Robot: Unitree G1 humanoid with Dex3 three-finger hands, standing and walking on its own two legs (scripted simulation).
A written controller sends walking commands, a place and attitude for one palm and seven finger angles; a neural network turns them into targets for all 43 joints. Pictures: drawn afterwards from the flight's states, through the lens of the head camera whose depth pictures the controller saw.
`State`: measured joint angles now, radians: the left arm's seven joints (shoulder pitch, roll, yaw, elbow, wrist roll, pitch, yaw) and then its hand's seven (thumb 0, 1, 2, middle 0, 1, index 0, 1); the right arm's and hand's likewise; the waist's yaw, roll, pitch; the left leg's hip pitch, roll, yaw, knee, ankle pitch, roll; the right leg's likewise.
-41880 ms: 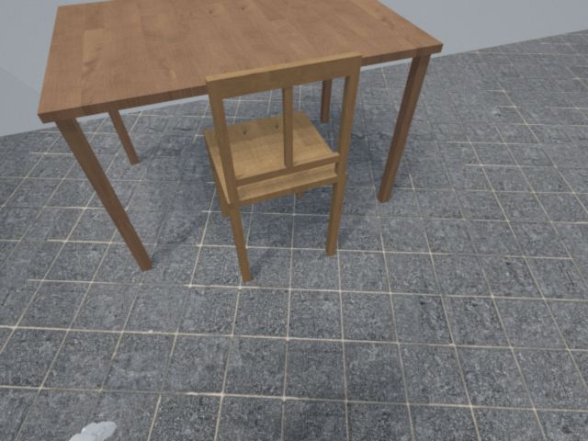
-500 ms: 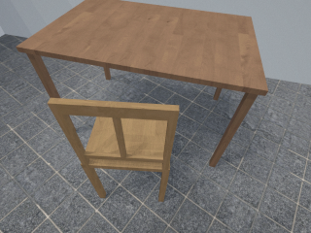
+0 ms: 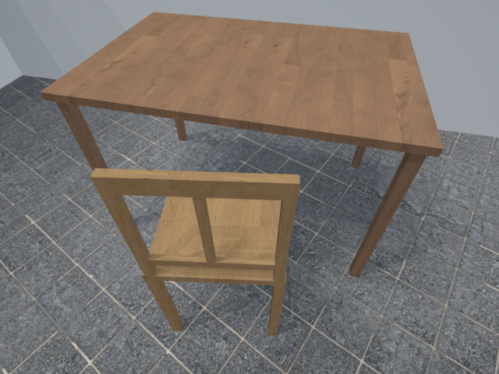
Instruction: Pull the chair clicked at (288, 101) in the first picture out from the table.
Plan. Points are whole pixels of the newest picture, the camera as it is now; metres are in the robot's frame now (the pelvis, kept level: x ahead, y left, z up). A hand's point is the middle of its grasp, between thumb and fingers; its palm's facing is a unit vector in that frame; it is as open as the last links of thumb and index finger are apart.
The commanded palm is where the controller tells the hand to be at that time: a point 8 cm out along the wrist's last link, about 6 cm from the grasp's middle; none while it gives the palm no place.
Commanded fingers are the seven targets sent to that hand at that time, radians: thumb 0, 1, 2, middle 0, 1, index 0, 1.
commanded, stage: look again from close up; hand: left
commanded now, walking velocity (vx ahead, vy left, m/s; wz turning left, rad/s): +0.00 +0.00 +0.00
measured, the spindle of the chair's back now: (205, 230) +0.44 +0.13 -0.09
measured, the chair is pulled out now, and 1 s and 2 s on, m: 0.17 0.17 0.17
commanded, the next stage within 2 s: raise the hand toward the chair's back in 0.44 s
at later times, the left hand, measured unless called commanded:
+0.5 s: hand out of the picture +0.00 +0.15 -0.17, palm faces +0.01 -0.99 -0.17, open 7.4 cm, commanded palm none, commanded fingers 0.00 0.90 0.90 -0.20 -0.30 -0.20 -0.30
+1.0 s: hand (176, 371) +0.15 +0.13 -0.07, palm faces +0.04 -1.00 +0.00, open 9.5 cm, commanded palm +0.13 +0.21 -0.06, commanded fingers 0.00 0.34 0.66 -0.14 -0.21 -0.14 -0.21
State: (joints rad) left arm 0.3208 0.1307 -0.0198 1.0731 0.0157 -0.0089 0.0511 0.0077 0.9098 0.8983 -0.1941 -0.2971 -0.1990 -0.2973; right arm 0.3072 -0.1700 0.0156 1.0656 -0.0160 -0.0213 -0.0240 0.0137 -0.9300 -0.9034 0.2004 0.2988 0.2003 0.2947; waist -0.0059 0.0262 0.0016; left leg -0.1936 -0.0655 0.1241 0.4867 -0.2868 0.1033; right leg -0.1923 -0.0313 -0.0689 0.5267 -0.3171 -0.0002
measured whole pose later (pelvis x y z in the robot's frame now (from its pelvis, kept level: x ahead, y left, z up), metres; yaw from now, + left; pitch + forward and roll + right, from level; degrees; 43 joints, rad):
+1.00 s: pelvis -0.03 -0.05 -0.09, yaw +4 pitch +13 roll +0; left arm 0.43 0.20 0.11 0.14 -0.22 -0.46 -0.27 0.02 0.57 0.75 -0.17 -0.24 -0.17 -0.25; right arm 0.14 -0.27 -0.06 0.46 0.03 -0.19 0.00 0.01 -0.91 -0.90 0.20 0.30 0.20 0.29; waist -0.01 -0.04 -0.16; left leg -0.86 -0.01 0.05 1.15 -0.51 0.04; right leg -0.84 0.03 -0.11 1.14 -0.53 -0.10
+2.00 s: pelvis -0.03 -0.01 -0.07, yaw +4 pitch +15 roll -4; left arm 0.32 0.28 0.17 0.07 -0.27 -0.40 -0.31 -0.01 -0.48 0.31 -0.06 -0.08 -0.06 -0.08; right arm 0.21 -0.23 0.04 0.50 0.03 -0.17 -0.03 0.01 -0.91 -0.90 0.21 0.30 0.21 0.30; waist -0.01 0.04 -0.14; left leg -0.87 -0.03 0.03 1.11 -0.50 0.09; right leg -0.82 0.02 -0.13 1.04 -0.48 -0.04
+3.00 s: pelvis -0.02 -0.03 -0.08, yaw +4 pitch +16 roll -3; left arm 0.22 0.28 0.19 0.16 -0.29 -0.40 -0.32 -0.01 -0.50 0.30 -0.06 -0.08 -0.06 -0.08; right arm 0.23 -0.26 0.03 0.54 0.03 -0.18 -0.02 0.01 -0.91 -0.90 0.20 0.30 0.20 0.30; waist -0.03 0.04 -0.14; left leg -0.89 -0.01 0.02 1.12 -0.51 0.06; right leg -0.85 0.03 -0.14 1.06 -0.50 -0.07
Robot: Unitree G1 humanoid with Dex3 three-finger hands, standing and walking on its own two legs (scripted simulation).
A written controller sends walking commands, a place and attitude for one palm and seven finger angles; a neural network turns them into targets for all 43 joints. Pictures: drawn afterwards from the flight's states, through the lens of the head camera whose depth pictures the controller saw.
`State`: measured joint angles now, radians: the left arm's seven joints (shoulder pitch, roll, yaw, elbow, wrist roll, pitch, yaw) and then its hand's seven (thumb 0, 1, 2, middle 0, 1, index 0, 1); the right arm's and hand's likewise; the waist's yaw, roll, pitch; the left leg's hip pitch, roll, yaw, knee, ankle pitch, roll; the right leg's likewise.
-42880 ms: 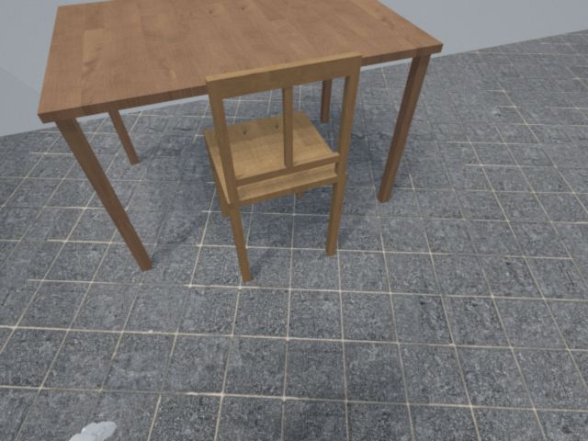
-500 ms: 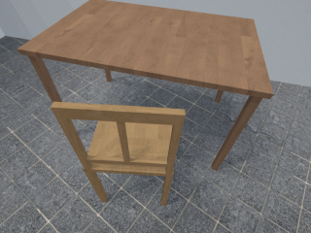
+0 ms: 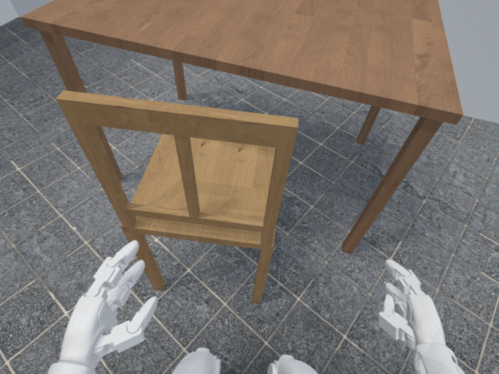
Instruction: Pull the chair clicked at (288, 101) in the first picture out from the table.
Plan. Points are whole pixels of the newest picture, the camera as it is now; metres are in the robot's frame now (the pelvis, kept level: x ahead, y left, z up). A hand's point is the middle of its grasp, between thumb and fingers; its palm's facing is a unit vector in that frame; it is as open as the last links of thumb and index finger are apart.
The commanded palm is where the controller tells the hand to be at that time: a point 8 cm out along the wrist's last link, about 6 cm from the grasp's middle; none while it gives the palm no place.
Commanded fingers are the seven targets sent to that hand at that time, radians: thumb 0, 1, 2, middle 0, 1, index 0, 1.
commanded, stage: raise the hand toward the chair's back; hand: left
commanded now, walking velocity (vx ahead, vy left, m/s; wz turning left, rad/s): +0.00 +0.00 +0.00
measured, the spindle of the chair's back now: (189, 179) +0.48 +0.15 -0.01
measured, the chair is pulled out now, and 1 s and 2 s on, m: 0.17 0.17 0.17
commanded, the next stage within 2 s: aim the fingers beside a spindle in 1.64 s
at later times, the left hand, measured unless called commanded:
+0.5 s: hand (123, 290) +0.23 +0.20 +0.04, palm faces -0.04 -1.00 -0.06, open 13.9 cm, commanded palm +0.20 +0.26 +0.04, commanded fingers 0.00 -0.24 0.41 -0.09 -0.12 -0.09 -0.12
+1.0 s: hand (93, 279) +0.24 +0.24 +0.05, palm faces -0.05 -1.00 -0.06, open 16.8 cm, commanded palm +0.22 +0.30 +0.05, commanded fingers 0.00 -0.50 0.30 -0.06 -0.08 -0.06 -0.08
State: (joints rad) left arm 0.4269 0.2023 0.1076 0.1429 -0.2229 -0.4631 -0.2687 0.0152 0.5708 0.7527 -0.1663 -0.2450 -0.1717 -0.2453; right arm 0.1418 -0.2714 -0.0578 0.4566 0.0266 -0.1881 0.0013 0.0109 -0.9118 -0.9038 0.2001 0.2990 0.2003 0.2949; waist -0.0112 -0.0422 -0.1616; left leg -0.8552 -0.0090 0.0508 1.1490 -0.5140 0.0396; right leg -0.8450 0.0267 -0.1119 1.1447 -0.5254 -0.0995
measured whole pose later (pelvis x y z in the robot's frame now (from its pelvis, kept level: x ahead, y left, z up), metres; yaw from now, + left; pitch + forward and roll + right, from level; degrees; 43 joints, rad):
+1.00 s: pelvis +0.01 +0.04 +0.01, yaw +1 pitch +15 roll -4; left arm 0.32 0.28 0.17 0.07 -0.27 -0.40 -0.31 -0.01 -0.48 0.31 -0.06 -0.08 -0.06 -0.08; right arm 0.21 -0.23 0.04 0.50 0.03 -0.17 -0.03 0.01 -0.91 -0.90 0.21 0.30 0.21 0.30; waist -0.01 0.04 -0.14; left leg -0.87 -0.03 0.03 1.11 -0.50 0.09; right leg -0.82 0.02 -0.13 1.04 -0.48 -0.04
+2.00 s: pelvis +0.01 +0.02 +0.01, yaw +1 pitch +16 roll -3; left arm 0.22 0.28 0.19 0.16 -0.29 -0.40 -0.32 -0.01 -0.50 0.30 -0.06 -0.08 -0.06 -0.08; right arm 0.23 -0.26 0.03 0.54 0.03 -0.18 -0.02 0.01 -0.91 -0.90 0.20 0.30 0.20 0.30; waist -0.03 0.04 -0.14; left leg -0.89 -0.01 0.02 1.12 -0.51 0.06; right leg -0.85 0.03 -0.14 1.06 -0.50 -0.07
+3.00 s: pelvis +0.00 +0.02 -0.02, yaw +0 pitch +21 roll -2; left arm -0.01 0.19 0.03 0.30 -0.16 -0.45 -0.13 -0.01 -0.50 0.30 -0.06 -0.08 -0.06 -0.08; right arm 0.21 -0.25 0.02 0.53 0.01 -0.06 0.02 0.01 -0.91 -0.90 0.20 0.30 0.20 0.30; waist -0.04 0.03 -0.17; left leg -1.07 -0.01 0.04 1.25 -0.55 0.06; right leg -1.04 0.02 -0.12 1.22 -0.55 -0.07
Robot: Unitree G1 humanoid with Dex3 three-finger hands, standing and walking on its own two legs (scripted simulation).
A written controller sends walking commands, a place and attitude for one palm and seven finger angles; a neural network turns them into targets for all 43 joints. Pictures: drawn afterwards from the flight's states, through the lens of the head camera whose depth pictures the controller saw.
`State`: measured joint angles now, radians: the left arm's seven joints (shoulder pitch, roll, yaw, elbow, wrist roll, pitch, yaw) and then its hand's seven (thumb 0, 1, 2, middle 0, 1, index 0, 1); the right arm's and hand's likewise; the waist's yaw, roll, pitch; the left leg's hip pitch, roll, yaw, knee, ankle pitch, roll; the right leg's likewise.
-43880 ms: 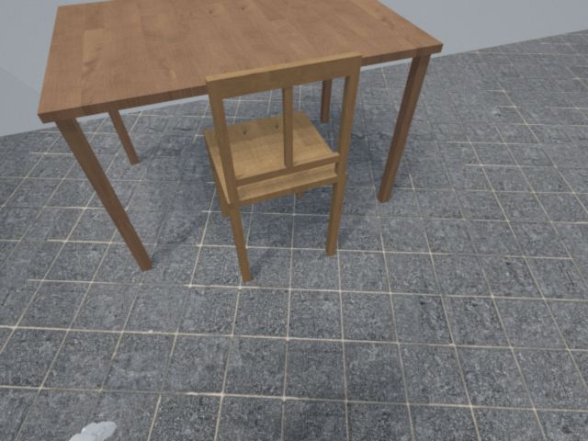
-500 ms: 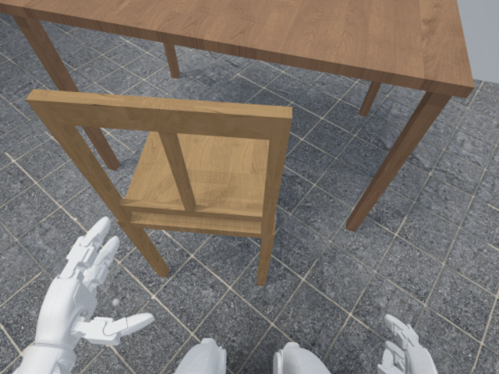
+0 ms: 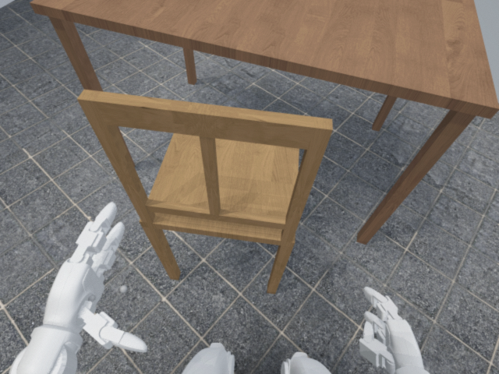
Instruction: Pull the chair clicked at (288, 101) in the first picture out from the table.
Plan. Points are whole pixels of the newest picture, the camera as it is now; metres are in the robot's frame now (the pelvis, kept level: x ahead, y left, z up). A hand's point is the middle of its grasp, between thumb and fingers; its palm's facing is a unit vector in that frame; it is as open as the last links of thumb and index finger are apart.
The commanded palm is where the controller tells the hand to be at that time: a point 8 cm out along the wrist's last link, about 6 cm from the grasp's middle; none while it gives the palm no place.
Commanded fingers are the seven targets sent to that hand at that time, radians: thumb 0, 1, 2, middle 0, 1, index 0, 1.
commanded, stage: raise the hand toward the chair's back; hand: left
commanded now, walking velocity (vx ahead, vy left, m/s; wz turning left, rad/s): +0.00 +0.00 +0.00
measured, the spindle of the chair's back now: (211, 178) +0.47 +0.11 -0.02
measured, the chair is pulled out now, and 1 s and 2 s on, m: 0.17 0.17 0.17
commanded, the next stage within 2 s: aim the fingers beside a spindle in 0.64 s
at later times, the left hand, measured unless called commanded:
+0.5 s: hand (122, 278) +0.24 +0.20 +0.04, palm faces -0.07 -1.00 -0.06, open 16.9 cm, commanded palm +0.22 +0.26 +0.04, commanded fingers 0.00 -0.50 0.30 -0.06 -0.08 -0.06 -0.08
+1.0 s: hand (145, 272) +0.26 +0.17 +0.03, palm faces -0.08 -1.00 -0.05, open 16.9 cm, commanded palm +0.24 +0.23 +0.03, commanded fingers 0.00 -0.50 0.30 -0.06 -0.08 -0.06 -0.08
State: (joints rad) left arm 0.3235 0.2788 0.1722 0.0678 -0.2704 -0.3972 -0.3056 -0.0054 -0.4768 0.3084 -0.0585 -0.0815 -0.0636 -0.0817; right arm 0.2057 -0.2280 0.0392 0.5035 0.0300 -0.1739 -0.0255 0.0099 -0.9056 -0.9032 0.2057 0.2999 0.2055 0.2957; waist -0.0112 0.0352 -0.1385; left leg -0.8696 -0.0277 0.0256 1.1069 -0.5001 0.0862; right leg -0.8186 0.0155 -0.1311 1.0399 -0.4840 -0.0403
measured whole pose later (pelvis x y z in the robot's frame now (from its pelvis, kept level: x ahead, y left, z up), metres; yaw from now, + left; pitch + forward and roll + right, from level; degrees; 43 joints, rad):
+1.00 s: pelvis +0.00 -0.02 +0.00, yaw +0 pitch +16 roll -3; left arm 0.22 0.28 0.19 0.16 -0.29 -0.40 -0.32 -0.01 -0.50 0.30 -0.06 -0.08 -0.06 -0.08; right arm 0.23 -0.26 0.03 0.54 0.03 -0.18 -0.02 0.01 -0.91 -0.90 0.20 0.30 0.20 0.30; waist -0.03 0.04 -0.14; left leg -0.89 -0.01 0.02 1.12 -0.51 0.06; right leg -0.85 0.03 -0.14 1.06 -0.50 -0.07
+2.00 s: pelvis -0.01 -0.02 -0.03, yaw -1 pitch +21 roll -2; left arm -0.01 0.19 0.03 0.30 -0.16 -0.45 -0.13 -0.01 -0.50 0.30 -0.06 -0.08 -0.06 -0.08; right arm 0.21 -0.25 0.02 0.53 0.01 -0.06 0.02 0.01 -0.91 -0.90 0.20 0.30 0.20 0.30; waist -0.04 0.03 -0.17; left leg -1.07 -0.01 0.04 1.25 -0.55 0.06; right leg -1.04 0.02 -0.12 1.22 -0.55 -0.07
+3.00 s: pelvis -0.01 -0.01 -0.04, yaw -1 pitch +21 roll -2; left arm -0.08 0.20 0.02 0.35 -0.15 -0.46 -0.10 -0.01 -0.50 0.30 -0.06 -0.08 -0.06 -0.08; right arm 0.20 -0.25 0.02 0.53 0.01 -0.02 0.02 0.01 -0.91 -0.90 0.20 0.30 0.20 0.30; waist -0.04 0.03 -0.17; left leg -1.11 -0.02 0.04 1.28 -0.55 0.08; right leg -1.07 0.01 -0.13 1.24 -0.55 -0.06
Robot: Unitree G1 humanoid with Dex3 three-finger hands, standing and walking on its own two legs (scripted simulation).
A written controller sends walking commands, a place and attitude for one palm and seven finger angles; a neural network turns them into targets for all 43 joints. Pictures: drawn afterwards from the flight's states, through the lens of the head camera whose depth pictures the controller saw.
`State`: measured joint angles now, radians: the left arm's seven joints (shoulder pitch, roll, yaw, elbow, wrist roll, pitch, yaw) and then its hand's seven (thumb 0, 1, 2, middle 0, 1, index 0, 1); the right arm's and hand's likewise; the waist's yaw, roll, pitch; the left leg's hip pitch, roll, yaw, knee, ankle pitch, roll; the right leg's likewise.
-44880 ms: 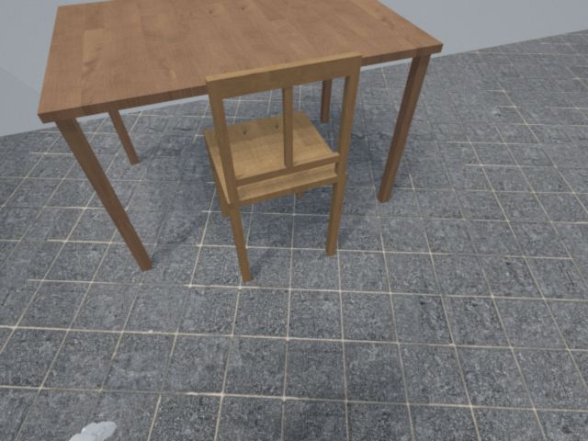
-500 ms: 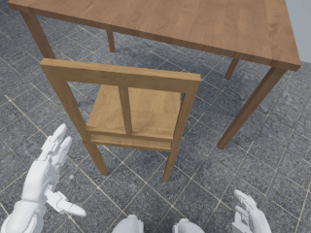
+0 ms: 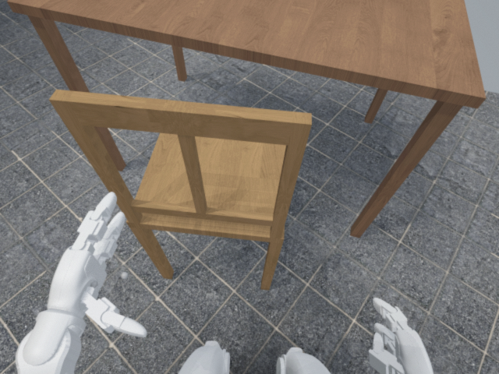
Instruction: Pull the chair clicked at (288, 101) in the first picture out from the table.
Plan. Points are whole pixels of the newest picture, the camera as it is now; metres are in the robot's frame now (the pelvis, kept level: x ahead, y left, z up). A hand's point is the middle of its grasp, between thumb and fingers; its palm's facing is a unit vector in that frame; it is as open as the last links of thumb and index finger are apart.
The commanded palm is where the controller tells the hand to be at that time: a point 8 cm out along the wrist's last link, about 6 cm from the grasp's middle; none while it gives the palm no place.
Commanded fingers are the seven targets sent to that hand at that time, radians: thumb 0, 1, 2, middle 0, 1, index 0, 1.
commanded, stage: aim the fingers beside a spindle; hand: left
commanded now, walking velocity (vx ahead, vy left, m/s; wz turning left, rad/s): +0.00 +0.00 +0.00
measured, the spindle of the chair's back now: (194, 177) +0.47 +0.13 -0.02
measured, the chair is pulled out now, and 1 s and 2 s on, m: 0.17 0.17 0.17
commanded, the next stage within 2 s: push the fingers through the gap in 1.74 s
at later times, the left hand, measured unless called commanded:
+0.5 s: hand (154, 262) +0.28 +0.16 +0.01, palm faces -0.09 -1.00 -0.04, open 16.9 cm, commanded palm +0.27 +0.22 +0.02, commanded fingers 0.00 -0.50 0.30 -0.06 -0.08 -0.06 -0.08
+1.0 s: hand (182, 253) +0.31 +0.12 +0.00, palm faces -0.11 -0.99 -0.03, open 16.9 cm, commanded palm +0.29 +0.18 +0.00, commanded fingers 0.00 -0.50 0.30 -0.06 -0.08 -0.06 -0.08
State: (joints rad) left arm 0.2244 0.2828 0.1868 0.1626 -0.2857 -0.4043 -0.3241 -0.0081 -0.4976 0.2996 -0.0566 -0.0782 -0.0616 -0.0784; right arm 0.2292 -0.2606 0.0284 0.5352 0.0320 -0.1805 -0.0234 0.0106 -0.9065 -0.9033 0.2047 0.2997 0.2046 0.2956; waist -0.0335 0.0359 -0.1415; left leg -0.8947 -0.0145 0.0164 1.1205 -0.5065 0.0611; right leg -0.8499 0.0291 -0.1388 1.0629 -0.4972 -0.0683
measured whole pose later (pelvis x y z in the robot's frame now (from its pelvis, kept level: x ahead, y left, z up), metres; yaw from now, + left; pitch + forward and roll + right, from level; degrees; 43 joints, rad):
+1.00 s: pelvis -0.01 +0.00 -0.03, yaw -1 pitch +21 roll -2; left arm -0.01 0.19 0.03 0.30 -0.16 -0.45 -0.13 -0.01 -0.50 0.30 -0.06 -0.08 -0.06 -0.08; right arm 0.21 -0.25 0.02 0.53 0.01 -0.06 0.02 0.01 -0.91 -0.90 0.20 0.30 0.20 0.30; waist -0.04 0.03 -0.17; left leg -1.07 -0.01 0.04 1.25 -0.55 0.06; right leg -1.04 0.02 -0.12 1.22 -0.55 -0.07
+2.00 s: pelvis -0.01 +0.01 -0.04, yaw -1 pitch +21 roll -2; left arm -0.08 0.20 0.02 0.35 -0.15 -0.46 -0.10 -0.01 -0.50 0.30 -0.06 -0.08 -0.06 -0.08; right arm 0.20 -0.25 0.02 0.53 0.01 -0.02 0.02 0.01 -0.91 -0.90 0.20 0.30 0.20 0.30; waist -0.04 0.03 -0.17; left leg -1.11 -0.02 0.04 1.28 -0.55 0.08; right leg -1.07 0.01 -0.13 1.24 -0.55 -0.06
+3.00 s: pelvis -0.01 +0.00 -0.04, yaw -2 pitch +24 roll -2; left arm -0.55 0.25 0.17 0.83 -0.12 -0.50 -0.08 -0.01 -0.50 0.30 -0.06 -0.08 -0.06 -0.08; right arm 0.26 -0.26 0.02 0.60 0.00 0.01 0.03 0.01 -0.91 -0.90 0.20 0.30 0.20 0.30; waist -0.11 0.04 -0.16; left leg -1.17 -0.01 0.05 1.29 -0.54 0.07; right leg -1.15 0.02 -0.12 1.25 -0.53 -0.07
